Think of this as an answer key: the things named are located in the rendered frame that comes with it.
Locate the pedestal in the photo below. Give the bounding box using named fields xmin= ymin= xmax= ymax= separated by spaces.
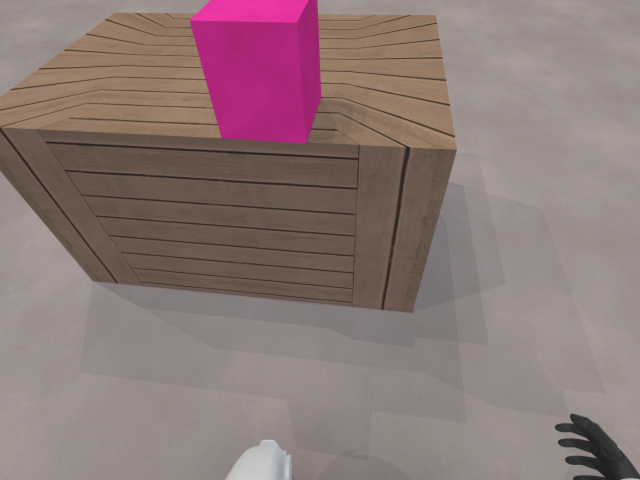
xmin=0 ymin=13 xmax=457 ymax=313

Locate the carton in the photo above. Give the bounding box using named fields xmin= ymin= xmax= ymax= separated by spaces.
xmin=190 ymin=0 xmax=321 ymax=144

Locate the robot left shin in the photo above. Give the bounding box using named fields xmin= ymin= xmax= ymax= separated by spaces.
xmin=259 ymin=440 xmax=279 ymax=448

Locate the robot right hand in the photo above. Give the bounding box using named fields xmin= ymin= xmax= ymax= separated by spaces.
xmin=555 ymin=414 xmax=640 ymax=480

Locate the robot left thigh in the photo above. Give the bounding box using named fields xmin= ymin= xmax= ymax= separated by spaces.
xmin=225 ymin=445 xmax=292 ymax=480

